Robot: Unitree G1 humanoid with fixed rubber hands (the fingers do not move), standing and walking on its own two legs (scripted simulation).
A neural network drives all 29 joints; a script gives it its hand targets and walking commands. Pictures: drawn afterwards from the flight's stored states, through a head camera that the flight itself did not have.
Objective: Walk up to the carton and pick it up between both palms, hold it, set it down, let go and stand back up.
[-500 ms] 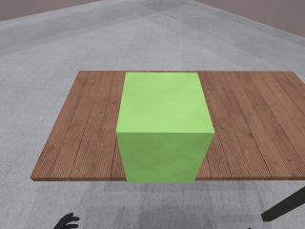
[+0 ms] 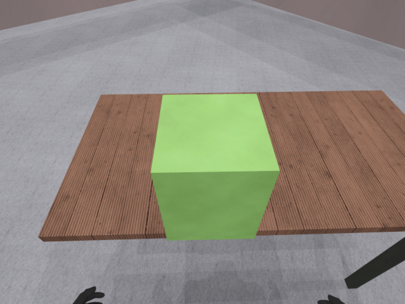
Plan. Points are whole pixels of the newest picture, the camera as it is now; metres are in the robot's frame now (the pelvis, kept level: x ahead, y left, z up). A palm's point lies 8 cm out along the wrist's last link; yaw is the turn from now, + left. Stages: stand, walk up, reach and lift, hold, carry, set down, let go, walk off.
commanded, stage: walk up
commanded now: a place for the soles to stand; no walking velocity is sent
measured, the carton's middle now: (210, 169) +0.39 +0.01 +0.05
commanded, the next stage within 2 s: reach and lift in 0.20 s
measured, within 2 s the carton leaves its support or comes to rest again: neither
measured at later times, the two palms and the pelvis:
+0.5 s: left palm (90, 289) +0.17 +0.23 -0.05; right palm out of the picture +0.15 -0.26 -0.06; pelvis +0.00 -0.01 +0.01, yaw +1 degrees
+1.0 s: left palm (83, 285) +0.17 +0.23 -0.01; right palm (339, 294) +0.17 -0.23 -0.01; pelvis +0.01 +0.01 +0.02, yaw +0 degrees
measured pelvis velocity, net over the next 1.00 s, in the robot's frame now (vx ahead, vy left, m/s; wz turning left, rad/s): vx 0.01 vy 0.01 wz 0.00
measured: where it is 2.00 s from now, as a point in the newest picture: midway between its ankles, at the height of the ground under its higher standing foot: outside the picture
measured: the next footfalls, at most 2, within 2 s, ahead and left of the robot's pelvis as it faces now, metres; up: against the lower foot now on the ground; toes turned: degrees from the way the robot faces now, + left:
none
